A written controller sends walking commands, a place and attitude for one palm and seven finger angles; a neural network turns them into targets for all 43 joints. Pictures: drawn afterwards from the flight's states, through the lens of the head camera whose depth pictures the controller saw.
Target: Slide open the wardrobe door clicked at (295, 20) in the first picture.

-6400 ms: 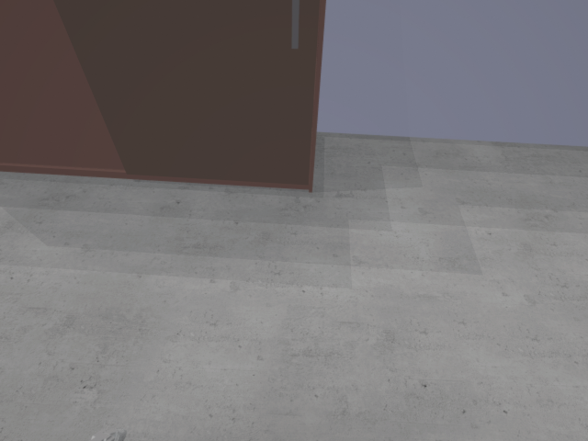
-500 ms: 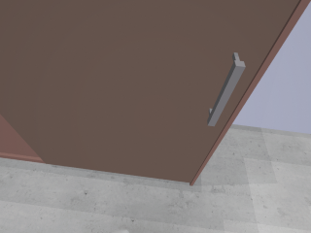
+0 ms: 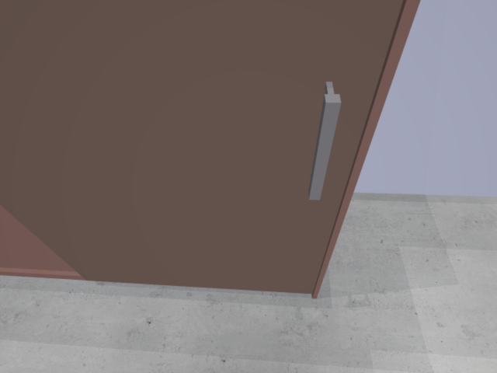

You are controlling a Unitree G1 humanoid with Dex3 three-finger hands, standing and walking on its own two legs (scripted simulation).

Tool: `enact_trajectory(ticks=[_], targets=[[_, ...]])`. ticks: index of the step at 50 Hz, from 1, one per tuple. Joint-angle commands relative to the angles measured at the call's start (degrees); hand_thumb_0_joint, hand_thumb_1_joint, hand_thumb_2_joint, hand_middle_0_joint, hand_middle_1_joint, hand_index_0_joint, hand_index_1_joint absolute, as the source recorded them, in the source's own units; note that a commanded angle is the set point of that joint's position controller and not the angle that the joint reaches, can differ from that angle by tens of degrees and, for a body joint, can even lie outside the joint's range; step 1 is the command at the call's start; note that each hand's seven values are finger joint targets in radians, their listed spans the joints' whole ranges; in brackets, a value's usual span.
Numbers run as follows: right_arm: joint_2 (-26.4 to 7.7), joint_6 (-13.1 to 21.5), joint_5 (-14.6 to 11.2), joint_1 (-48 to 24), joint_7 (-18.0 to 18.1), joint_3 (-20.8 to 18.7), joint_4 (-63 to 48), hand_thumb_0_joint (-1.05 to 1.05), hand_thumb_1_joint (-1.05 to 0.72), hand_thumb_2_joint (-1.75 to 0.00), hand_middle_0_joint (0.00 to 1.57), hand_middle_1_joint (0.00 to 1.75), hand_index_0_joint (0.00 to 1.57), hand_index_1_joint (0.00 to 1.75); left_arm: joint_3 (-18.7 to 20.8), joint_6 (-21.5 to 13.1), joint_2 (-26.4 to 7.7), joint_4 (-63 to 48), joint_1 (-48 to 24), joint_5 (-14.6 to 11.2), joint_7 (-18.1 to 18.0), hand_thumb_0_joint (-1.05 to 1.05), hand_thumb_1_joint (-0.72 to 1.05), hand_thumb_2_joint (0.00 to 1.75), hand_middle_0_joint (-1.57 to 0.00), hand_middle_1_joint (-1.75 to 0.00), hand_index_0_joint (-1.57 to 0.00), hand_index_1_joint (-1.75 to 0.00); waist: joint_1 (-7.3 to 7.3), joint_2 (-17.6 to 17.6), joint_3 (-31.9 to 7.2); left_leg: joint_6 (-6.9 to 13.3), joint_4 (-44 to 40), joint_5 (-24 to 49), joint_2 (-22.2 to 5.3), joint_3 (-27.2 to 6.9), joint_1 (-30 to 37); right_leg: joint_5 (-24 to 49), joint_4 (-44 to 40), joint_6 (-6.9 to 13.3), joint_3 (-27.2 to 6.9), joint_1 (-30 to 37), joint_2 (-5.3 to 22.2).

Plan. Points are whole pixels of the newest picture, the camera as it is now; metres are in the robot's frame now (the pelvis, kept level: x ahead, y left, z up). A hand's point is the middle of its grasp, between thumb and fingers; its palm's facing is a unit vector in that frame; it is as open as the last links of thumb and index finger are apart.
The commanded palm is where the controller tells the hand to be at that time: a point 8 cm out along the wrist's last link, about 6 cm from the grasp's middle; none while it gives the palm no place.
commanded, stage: come to a stop and stand still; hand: right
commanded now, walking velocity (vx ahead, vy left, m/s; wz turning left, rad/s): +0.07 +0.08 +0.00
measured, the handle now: (320, 147) +0.49 -0.12 +0.09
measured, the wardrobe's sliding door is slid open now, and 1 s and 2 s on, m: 0.00 0.00 0.00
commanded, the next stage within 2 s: look again from close up in 1.24 s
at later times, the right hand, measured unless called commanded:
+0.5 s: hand out of the picture -0.05 -0.12 -0.17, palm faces +0.07 +0.99 -0.16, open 7.3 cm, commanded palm none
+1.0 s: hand out of the picture +0.03 -0.25 -0.18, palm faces +0.00 +0.97 -0.25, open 7.3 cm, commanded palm none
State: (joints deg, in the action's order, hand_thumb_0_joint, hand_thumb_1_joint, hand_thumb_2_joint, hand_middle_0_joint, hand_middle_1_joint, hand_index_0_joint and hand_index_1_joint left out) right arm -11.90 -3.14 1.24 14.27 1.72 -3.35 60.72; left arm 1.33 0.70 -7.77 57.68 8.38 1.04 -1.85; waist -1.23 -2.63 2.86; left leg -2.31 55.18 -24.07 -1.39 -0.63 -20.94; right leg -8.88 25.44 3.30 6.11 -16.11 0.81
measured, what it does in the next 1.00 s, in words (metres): steps on the spot: left foot, then right foot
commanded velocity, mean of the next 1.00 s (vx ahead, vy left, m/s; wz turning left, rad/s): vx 0.04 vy -0.05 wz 0.00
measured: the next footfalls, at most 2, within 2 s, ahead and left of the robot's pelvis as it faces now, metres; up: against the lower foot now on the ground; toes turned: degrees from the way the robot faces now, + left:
left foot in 0.20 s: -0.01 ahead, +0.12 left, +0.00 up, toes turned +3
right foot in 0.56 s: +0.03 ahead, -0.11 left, +0.00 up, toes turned -4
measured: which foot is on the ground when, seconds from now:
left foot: up 0.00-0.18, down 0.20-1.00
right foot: down 0.00-0.26, up 0.28-0.54, down 0.56-1.00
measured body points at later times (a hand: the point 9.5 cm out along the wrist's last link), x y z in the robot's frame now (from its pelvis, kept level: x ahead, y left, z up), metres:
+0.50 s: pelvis -0.02 +0.03 +0.00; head +0.00 +0.04 +0.45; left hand -0.05 +0.26 -0.16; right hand -0.05 -0.17 -0.16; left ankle -0.08 +0.15 -0.74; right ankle -0.02 -0.10 -0.72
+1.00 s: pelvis -0.02 -0.06 -0.01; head -0.02 -0.06 +0.44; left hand +0.06 +0.16 -0.15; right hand +0.03 -0.30 -0.16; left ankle -0.05 +0.12 -0.74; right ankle -0.01 -0.10 -0.74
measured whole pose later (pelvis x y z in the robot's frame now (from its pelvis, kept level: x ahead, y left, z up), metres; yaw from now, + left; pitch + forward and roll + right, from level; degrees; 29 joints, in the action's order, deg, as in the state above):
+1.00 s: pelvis -0.02 -0.06 -0.01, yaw +1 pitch -1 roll +0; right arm -11.3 -0.7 1.2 15.0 2.8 0.3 58.2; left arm -0.3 -1.0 -9.7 55.7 12.2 1.0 -1.0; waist -0.5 0.4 -0.7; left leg -1.4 29.3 -18.6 -5.6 -0.5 -10.3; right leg -16.0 28.9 6.6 8.4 -12.9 -3.5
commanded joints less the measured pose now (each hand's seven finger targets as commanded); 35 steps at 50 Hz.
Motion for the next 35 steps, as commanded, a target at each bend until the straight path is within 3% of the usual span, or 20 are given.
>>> enact_trajectory(ticks=[1,5,8,9,11,12,13,15,18,21,24,26,27,28,29,30,31,33,34,35], targets=[[-1.9,0.7,0.1,1.9,-0.5,0.0,-2.0,0.0,-0.9,-0.9,0.2,0.3,0.2,0.3,2.6,-0.6,-10.0,-0.7,5.3,0.1,-0.6,0.0,0.9,0.9,-0.2,-0.3,-0.2,-0.3,2.94,10.3,-4.6,-0.5,-7.4,-2.8,-1.6,0.5,-2.3,-4.3,-13.5,5.6,-16.6,10.2,16.3],[-0.4,1.1,0.0,3.2,-0.6,1.0,-0.9,0.0,-0.9,-0.9,0.2,0.3,0.2,0.3,3.1,-0.4,-10.6,0.7,6.6,0.4,0.0,0.0,0.9,0.9,-0.2,-0.3,-0.2,-0.3,3.21,11.3,-2.4,0.7,-19.2,-3.8,-0.7,2.4,3.8,-12.6,-15.2,4.7,-17.6,6.5,14.9],[0.3,2.0,-0.2,10.7,-0.5,1.2,2.5,0.0,-0.9,-0.9,0.2,0.3,0.2,0.3,3.2,-0.1,-10.1,1.5,5.6,0.1,0.4,0.0,0.9,0.9,-0.2,-0.3,-0.2,-0.3,0.43,9.4,-3.6,1.7,-34.8,6.4,0.8,6.1,14.6,-16.4,-14.2,-0.1,-11.7,2.8,9.8],[-1.0,2.3,0.0,12.2,-0.2,1.1,3.2,0.0,-0.9,-0.9,0.2,0.3,0.2,0.3,3.0,0.0,-8.3,1.8,5.9,-0.2,0.6,0.0,0.9,0.9,-0.2,-0.3,-0.2,-0.3,0.17,6.4,-3.1,2.6,-38.9,6.8,-1.4,3.4,17.4,-16.7,-11.3,-2.4,-9.0,0.1,7.3],[-6.0,3.2,0.2,9.4,0.1,0.7,2.1,0.0,-0.9,-0.9,0.2,0.3,0.2,0.3,1.5,0.1,-3.6,1.0,4.9,-0.6,1.2,0.0,0.9,0.9,-0.2,-0.3,-0.2,-0.3,0.8,-6.5,2.1,7.5,-49.3,-8.7,-13.9,-11.5,8.4,-11.9,0.6,-5.0,-3.2,-3.3,1.4],[-7.1,3.2,0.1,5.9,0.2,0.5,0.5,0.0,-0.9,-0.9,0.2,0.3,0.2,0.3,1.7,0.3,-4.4,0.8,4.7,-0.1,1.5,0.0,0.9,0.9,-0.2,-0.3,-0.2,-0.3,1.16,-6.1,4.6,9.1,-51.9,-13.8,-17.1,-13.6,1.5,-10.8,4.7,-4.9,-3.0,-1.3,1.4],[-6.2,3.9,-0.1,4.0,0.4,0.6,-0.1,0.0,-0.9,-0.9,0.2,0.3,0.2,0.3,1.7,0.5,-4.9,1.4,3.8,0.3,1.7,0.0,0.9,0.9,-0.2,-0.3,-0.2,-0.3,0.6,-9.9,8.2,9.0,-52.2,-11.0,-15.6,-14.0,-1.2,-9.1,7.7,-4.6,-4.2,-2.6,2.6],[-4.6,4.3,-0.3,4.1,0.4,0.9,0.3,0.0,-0.9,-0.9,0.2,0.3,0.2,0.3,1.5,0.3,-4.7,2.5,6.7,0.2,1.7,0.0,0.9,0.9,-0.2,-0.3,-0.2,-0.3,1.27,-7.8,9.3,9.2,-49.7,-2.7,-14.6,-11.5,1.7,-7.0,9.2,-4.3,-4.4,-3.5,2.7],[-4.3,4.8,-0.2,6.8,0.2,0.7,0.8,0.0,-0.9,-0.9,0.2,0.3,0.2,0.3,1.3,-0.4,-4.9,3.1,8.0,0.1,1.7,0.0,0.9,0.9,-0.2,-0.3,-0.2,-0.3,0.02,-5.1,7.6,9.0,-45.0,8.0,-14.1,-8.8,8.5,-8.0,10.9,-4.6,-3.6,-6.6,1.9],[-4.3,4.9,0.0,9.9,0.4,0.2,1.9,0.0,-0.9,-0.9,0.2,0.3,0.2,0.3,1.2,-0.6,-5.2,2.2,6.3,-0.1,1.3,0.0,0.9,0.9,-0.2,-0.3,-0.2,-0.3,-1.42,-5.2,5.3,10.0,-40.9,25.2,-16.0,-8.5,15.7,-11.1,14.0,-5.3,-3.3,-10.5,2.2],[-4.2,4.8,0.2,10.3,0.9,-0.1,2.6,0.0,-0.9,-0.9,0.2,0.3,0.2,0.3,1.0,-0.7,-4.8,2.0,6.4,-0.5,0.8,0.0,0.9,0.9,-0.2,-0.3,-0.2,-0.3,-1.43,-6.7,2.0,10.5,-35.7,39.7,-16.4,-7.2,19.5,-12.7,10.0,-5.5,-3.1,-8.3,2.6],[-4.1,4.3,0.0,8.3,1.1,-0.1,2.4,0.0,-0.9,-0.9,0.2,0.3,0.2,0.3,0.8,-1.0,-4.1,3.2,9.2,-0.7,0.6,0.0,0.9,0.9,-0.2,-0.3,-0.2,-0.3,0.02,-5.9,-0.5,8.1,-30.9,41.9,-13.5,-4.1,17.3,-5.1,0.2,-5.4,-1.9,0.5,1.6],[-3.2,4.1,-0.3,7.6,1.1,0.1,2.4,0.0,-0.9,-0.9,0.2,0.3,0.2,0.3,0.8,-1.5,-4.4,4.3,11.0,-0.7,0.4,0.0,0.9,0.9,-0.2,-0.3,-0.2,-0.3,0.76,-3.9,-2.2,5.9,-27.9,39.4,-10.3,-1.9,14.4,4.2,-3.5,-4.7,-2.5,6.8,1.9],[-2.6,5.7,-0.3,13.3,3.2,1.3,3.0,0.0,-0.9,-0.9,0.2,0.3,0.2,0.3,0.3,-2.5,-6.4,-0.7,5.1,-0.3,0.5,0.0,0.9,0.9,-0.2,-0.3,-0.2,-0.3,-0.92,-0.4,0.6,4.2,-29.7,52.9,-9.4,-6.3,9.4,4.6,12.4,-3.7,-3.4,4.2,4.1],[-5.4,6.6,0.1,9.4,2.6,0.9,-0.1,0.0,-0.9,-0.9,0.2,0.3,0.2,0.3,0.3,-1.6,-4.7,-1.7,10.0,-0.3,0.9,0.0,0.9,0.9,-0.2,-0.3,-0.2,-0.3,2.77,-3.4,-3.1,5.3,-30.1,47.1,-11.5,-5.8,13.1,-8.1,10.1,-2.4,-3.8,-0.3,2.6],[-5.0,6.9,0.4,7.4,2.1,0.1,-1.0,0.0,-0.9,-0.9,0.2,0.3,0.2,0.3,0.3,-1.8,-4.5,-1.4,11.4,0.5,1.0,0.0,0.9,0.9,-0.2,-0.3,-0.2,-0.3,3.01,3.5,-5.7,6.3,-26.7,52.5,-11.9,-4.4,15.2,-5.5,5.3,-2.3,-2.8,1.8,2.3],[-4.8,6.5,0.1,7.3,2.0,0.7,-1.0,0.0,-0.9,-0.9,0.2,0.3,0.2,0.3,0.2,-2.1,-5.7,-0.7,12.8,0.2,0.7,0.0,0.9,0.9,-0.2,-0.3,-0.2,-0.3,3.19,4.0,-8.8,5.5,-22.2,46.1,-8.7,-1.2,15.4,2.8,5.4,-1.6,-4.0,4.6,3.3],[-1.7,5.5,-0.1,7.9,1.9,1.6,-1.2,0.0,-0.9,-0.9,0.2,0.3,0.2,0.3,0.8,-2.7,-9.0,-0.8,13.6,-0.1,0.3,0.0,0.9,0.9,-0.2,-0.3,-0.2,-0.3,2.7,12.1,-9.5,3.6,-17.8,22.3,-3.1,3.5,9.6,30.1,4.9,1.4,-10.3,10.3,8.6],[-0.6,4.9,-0.3,8.2,1.9,2.3,-1.2,0.0,-0.9,-0.9,0.2,0.3,0.2,0.3,0.7,-2.7,-9.8,-1.1,13.1,-0.3,0.0,0.0,0.9,0.9,-0.2,-0.3,-0.2,-0.3,1.85,15.0,-8.1,2.9,-17.8,3.7,-1.1,4.2,6.7,37.3,2.5,3.2,-12.7,11.4,11.2],[-0.2,4.5,-0.2,7.6,1.8,2.6,-1.6,0.0,-0.9,-0.9,0.2,0.3,0.2,0.3,0.5,-2.7,-9.6,-1.5,12.0,-0.2,-0.4,0.0,0.9,0.9,-0.2,-0.3,-0.2,-0.3,1.43,14.3,-6.1,2.8,-17.6,-2.0,-0.8,3.9,5.7,40.9,1.9,4.0,-12.6,10.4,11.8]])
